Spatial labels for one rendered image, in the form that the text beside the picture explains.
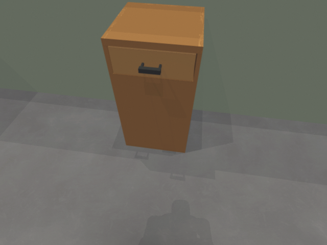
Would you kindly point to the cabinet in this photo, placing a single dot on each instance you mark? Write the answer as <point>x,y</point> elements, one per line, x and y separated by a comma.
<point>155,112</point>

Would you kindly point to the drawer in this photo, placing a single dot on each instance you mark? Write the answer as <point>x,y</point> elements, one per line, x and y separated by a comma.
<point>174,65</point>

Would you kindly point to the handle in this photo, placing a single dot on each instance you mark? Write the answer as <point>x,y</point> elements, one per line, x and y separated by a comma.
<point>149,70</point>

